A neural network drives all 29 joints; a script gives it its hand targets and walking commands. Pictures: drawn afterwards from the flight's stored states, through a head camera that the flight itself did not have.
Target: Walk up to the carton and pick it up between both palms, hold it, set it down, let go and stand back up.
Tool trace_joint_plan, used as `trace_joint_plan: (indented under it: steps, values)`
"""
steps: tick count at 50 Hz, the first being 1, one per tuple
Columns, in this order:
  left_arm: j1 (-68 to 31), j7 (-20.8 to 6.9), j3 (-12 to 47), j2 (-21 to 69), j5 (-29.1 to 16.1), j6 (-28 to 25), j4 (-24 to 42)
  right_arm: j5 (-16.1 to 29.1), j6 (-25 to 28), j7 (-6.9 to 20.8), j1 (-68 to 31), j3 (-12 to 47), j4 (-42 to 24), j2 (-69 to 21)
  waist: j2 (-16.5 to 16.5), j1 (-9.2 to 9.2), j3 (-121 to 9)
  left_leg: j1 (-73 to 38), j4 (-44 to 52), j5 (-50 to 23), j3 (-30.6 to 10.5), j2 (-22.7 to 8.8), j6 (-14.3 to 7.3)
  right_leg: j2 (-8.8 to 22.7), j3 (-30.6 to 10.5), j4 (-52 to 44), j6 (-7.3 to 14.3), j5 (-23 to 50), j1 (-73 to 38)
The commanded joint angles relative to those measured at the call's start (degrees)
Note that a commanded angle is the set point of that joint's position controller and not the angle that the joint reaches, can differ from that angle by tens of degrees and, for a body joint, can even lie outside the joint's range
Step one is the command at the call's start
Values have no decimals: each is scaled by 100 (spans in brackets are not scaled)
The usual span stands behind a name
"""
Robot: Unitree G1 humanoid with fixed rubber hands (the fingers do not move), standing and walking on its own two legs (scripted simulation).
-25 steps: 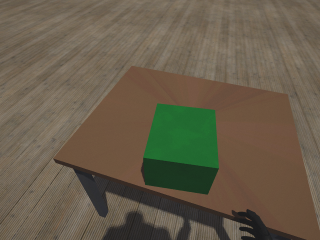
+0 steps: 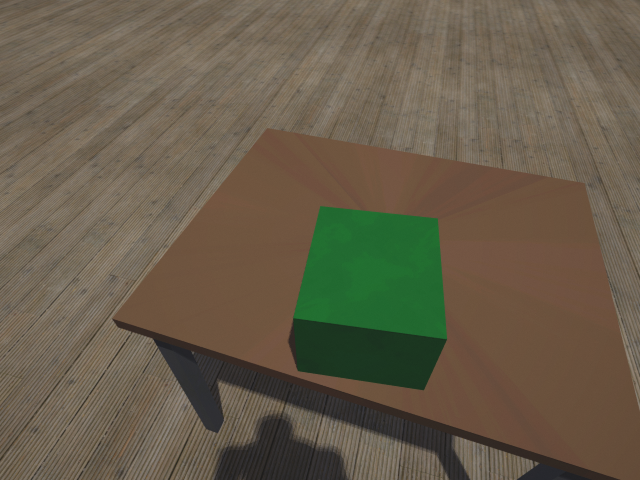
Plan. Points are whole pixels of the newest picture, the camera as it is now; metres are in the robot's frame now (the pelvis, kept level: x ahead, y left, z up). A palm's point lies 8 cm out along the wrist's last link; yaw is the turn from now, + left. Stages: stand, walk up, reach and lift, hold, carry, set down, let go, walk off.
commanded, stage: stand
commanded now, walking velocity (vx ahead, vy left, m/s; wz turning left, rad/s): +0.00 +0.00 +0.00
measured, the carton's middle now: (369, 293) +0.44 -0.06 -0.06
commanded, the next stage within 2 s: none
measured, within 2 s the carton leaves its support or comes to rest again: neither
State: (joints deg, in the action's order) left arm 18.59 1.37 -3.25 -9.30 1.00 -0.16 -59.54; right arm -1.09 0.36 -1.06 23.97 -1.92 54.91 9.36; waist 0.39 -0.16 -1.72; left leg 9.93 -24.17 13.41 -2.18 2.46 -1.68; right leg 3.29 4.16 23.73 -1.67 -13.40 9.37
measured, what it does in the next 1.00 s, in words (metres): stands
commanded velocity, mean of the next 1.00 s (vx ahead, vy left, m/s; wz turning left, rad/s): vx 0.00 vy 0.00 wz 0.00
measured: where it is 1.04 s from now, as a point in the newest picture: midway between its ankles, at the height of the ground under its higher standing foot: outside the picture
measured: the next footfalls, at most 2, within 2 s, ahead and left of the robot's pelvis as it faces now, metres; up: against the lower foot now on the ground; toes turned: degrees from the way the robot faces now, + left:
none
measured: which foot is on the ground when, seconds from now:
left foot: down 0.00-1.00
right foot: down 0.00-1.00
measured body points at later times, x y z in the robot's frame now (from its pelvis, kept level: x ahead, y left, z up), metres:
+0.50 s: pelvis +0.00 -0.01 +0.00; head -0.02 -0.01 +0.45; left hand -0.05 +0.20 -0.16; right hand -0.03 -0.21 -0.16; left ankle -0.01 +0.10 -0.74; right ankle -0.01 -0.13 -0.74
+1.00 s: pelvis -0.01 -0.02 +0.00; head -0.02 -0.02 +0.45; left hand -0.07 +0.18 -0.16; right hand -0.05 -0.22 -0.17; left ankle -0.01 +0.10 -0.74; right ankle -0.01 -0.13 -0.74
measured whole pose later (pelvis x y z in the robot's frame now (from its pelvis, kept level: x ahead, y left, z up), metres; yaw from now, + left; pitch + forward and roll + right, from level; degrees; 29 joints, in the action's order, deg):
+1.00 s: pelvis -0.01 -0.02 +0.00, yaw +1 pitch -1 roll +0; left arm 20.9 2.4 -0.9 -5.0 0.9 -0.1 -67.9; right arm -0.6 0.1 -2.2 20.2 0.4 66.4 5.5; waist 0.2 -0.4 0.0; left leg 10.1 -23.9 12.4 -3.4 1.2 0.1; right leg 2.0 5.3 24.0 0.0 -13.0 9.5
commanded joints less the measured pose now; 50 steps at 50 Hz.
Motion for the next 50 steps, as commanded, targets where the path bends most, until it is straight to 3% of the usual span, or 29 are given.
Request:
trace_joint_plan:
  steps: [1, 22, 50]
  values:
    - [360, 59, -87, -498, -5, -52, -22, 5, 107, -65, 254, -82, -79, 494, 71, -51, 638, 630, 652, -571, -632, -575, -128, 286, -325, -387, 140, 469, -201]
    - [650, 121, 89, -113, -7, -26, -728, 36, 48, -125, 156, 71, 739, 204, -35, -1, 834, 514, 648, -449, -567, -532, -91, 279, -296, -492, 152, 329, -70]
    - [806, 134, 173, 12, -15, -16, -818, 47, 9, -142, 102, 178, 1108, 21, -38, -26, 898, 663, 554, -306, -498, -525, 17, 255, -372, -559, 252, -20, 51]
